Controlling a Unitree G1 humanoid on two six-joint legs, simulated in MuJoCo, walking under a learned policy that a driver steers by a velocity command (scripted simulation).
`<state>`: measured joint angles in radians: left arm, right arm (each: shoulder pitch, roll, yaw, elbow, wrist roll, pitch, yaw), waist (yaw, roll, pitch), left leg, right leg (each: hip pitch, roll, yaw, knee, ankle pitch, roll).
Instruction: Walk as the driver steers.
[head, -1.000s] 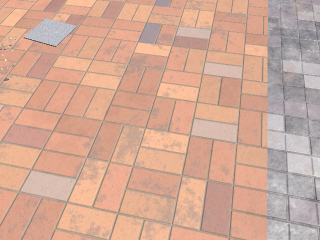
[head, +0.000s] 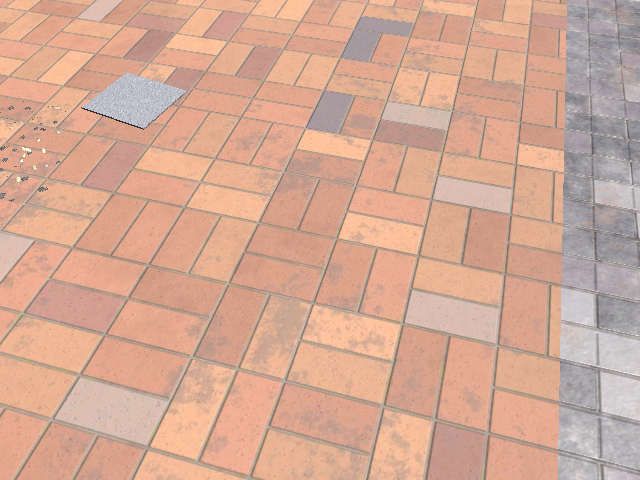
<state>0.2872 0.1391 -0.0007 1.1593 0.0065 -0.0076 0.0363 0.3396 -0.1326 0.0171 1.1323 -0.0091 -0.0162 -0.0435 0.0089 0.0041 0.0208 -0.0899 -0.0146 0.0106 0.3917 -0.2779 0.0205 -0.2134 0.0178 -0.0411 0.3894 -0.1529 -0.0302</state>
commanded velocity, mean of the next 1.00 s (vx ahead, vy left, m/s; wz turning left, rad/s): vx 0.38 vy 0.00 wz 0.24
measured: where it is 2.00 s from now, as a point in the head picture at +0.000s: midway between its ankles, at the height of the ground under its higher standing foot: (264, 319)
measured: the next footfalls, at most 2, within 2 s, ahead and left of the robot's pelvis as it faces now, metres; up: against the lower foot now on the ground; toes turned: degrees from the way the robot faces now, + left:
left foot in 0.78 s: +0.44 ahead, +0.04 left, +0.00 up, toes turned +15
right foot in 1.32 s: +0.81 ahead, +0.01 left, +0.00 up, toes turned +24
